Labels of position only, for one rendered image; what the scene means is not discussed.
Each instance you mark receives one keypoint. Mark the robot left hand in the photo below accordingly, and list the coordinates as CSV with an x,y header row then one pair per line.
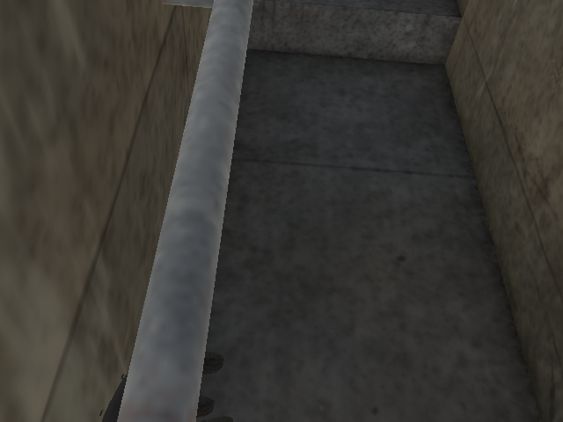
x,y
213,362

